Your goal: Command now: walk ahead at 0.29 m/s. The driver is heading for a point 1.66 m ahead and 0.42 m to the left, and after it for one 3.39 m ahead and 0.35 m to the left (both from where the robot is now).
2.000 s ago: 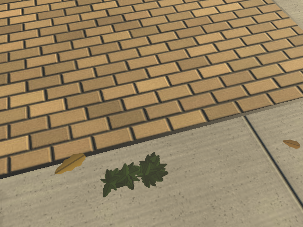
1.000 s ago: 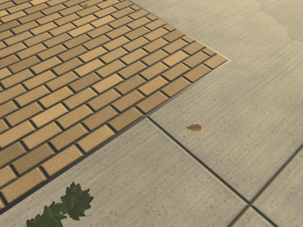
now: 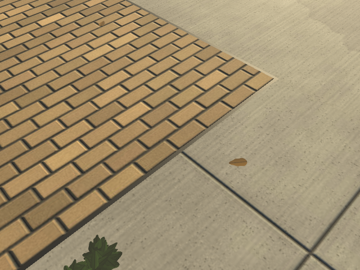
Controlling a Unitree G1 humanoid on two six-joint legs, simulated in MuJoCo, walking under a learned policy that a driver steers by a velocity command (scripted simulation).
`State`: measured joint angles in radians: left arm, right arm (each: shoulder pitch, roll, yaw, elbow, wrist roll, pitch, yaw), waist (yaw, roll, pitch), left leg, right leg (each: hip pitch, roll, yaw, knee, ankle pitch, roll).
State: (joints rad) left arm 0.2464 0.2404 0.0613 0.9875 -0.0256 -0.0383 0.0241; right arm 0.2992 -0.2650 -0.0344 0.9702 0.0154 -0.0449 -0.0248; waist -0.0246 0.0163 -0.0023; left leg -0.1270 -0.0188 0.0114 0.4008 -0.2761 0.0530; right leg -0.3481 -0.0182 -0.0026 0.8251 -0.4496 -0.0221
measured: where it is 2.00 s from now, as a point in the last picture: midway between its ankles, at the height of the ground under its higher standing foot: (127, 171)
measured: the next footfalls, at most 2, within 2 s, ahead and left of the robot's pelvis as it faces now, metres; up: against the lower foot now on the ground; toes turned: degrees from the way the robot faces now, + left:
right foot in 0.14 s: +0.10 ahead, -0.15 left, +0.00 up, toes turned -1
left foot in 0.64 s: +0.44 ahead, +0.09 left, +0.00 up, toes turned +13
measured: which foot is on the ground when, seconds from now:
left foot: down 0.00-0.14, up 0.16-0.62, down 0.64-1.00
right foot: up 0.00-0.12, down 0.14-0.66, up 0.68-1.00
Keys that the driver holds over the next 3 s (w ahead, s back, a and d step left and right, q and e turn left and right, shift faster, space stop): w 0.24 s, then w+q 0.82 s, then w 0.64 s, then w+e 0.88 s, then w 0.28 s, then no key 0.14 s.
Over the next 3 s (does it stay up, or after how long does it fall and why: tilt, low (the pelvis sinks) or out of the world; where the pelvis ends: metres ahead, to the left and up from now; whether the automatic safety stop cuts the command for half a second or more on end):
stays up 1.47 0.42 0.00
